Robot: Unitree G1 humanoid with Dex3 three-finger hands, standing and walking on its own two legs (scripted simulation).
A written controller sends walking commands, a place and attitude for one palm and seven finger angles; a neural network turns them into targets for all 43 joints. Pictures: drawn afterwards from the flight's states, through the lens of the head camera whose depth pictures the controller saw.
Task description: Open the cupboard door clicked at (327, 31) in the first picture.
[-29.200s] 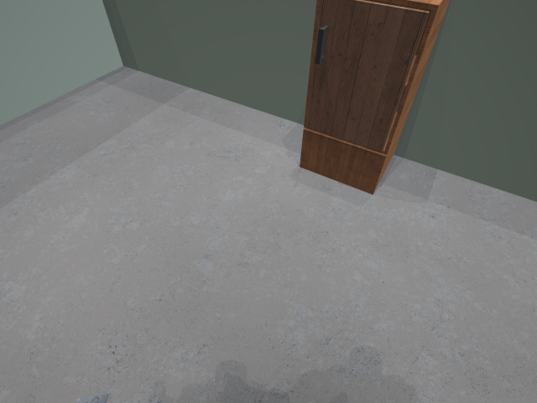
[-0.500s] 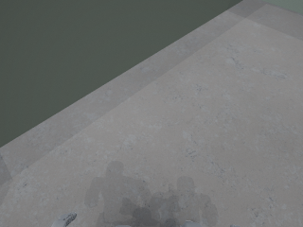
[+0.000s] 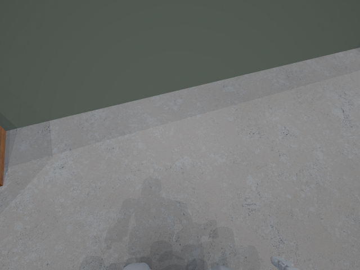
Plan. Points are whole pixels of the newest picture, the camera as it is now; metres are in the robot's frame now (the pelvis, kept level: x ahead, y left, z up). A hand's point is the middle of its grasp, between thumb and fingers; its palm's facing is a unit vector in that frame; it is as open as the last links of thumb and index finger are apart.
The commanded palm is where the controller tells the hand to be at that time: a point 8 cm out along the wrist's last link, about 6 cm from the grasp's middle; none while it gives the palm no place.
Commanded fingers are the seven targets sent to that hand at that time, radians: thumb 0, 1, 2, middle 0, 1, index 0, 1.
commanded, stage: turn to face it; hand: left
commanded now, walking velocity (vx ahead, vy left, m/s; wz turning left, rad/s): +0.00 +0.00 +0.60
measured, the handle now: out of the picture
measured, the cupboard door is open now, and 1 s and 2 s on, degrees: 44 44 44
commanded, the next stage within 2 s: take the last steps up to it in 1.96 s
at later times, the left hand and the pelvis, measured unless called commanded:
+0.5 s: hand out of the picture +0.04 +0.14 -0.13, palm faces +0.28 -0.92 -0.27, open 7.4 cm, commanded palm none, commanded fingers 0.00 0.90 0.90 -0.20 -0.30 -0.20 -0.30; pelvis +0.01 -0.07 +0.02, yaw +17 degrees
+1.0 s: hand out of the picture -0.04 +0.18 -0.14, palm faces +0.58 -0.77 -0.26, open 7.4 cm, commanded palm none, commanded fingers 0.00 0.90 0.90 -0.20 -0.30 -0.20 -0.30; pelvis +0.01 -0.05 +0.02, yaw +34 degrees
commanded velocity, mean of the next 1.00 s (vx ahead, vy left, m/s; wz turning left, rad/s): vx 0.00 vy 0.00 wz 0.60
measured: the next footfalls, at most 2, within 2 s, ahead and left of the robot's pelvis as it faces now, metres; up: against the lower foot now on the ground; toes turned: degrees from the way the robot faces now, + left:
right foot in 0.32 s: +0.06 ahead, -0.15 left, +0.00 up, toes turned +6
left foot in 0.72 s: -0.01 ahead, +0.06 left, +0.00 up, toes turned +32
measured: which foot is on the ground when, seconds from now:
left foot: down 0.00-0.32, up 0.34-0.70, down 0.72-1.00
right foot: up 0.00-0.30, down 0.32-0.72, up 0.74-1.00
